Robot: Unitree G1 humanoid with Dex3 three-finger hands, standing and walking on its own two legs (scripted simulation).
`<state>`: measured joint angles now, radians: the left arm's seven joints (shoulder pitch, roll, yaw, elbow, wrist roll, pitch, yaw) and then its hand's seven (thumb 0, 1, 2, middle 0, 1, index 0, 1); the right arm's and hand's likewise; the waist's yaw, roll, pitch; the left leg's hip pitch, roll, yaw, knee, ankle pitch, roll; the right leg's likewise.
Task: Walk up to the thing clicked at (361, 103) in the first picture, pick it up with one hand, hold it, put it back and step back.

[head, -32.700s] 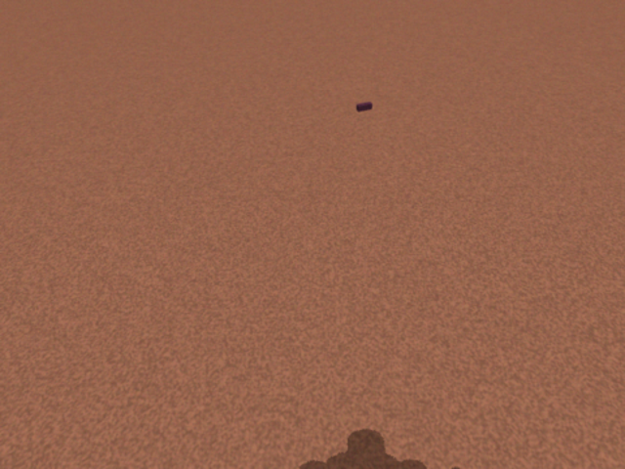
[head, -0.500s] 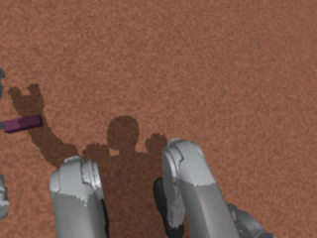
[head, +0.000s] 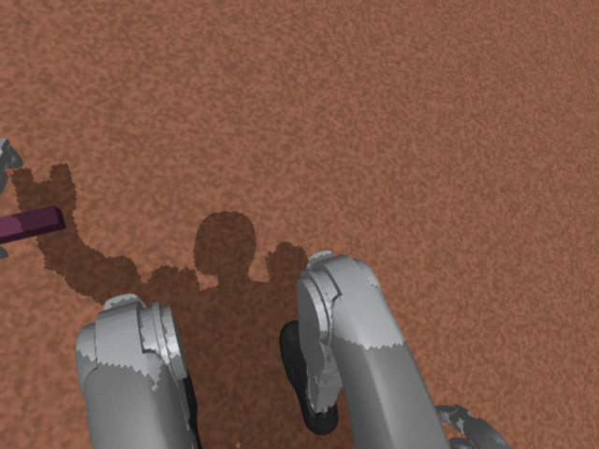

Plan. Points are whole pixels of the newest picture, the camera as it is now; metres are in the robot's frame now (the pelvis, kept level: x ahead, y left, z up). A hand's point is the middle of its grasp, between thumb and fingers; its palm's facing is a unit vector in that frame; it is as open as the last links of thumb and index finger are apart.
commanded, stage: home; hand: left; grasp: from above
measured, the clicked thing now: (27, 224) +0.47 +0.34 -0.31
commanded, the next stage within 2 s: none
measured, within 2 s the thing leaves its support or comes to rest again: neither
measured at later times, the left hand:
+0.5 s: hand out of the picture +0.39 +0.32 -0.04, palm faces -0.30 -0.53 -0.79, open 8.8 cm
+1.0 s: hand out of the picture +0.26 +0.25 +0.18, palm faces +0.14 -0.94 -0.32, open 7.4 cm
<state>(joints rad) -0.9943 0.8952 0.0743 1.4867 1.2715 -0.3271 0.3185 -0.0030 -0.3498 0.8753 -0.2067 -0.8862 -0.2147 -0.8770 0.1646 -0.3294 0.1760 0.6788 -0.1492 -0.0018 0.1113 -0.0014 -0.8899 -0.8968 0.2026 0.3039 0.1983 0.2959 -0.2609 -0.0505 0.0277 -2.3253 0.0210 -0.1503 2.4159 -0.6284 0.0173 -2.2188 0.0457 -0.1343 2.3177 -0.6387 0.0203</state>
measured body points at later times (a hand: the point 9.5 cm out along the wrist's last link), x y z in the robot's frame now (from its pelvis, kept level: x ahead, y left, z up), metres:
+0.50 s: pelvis +0.02 +0.00 +0.09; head +0.22 +0.07 +0.48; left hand +0.41 +0.35 +0.01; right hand +0.14 -0.25 -0.03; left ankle +0.09 +0.12 -0.29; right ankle +0.11 -0.11 -0.29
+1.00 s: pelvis +0.04 +0.00 +0.27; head +0.15 +0.05 +0.71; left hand +0.25 +0.30 +0.20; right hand +0.27 -0.20 +0.19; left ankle +0.09 +0.12 -0.29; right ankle +0.11 -0.11 -0.29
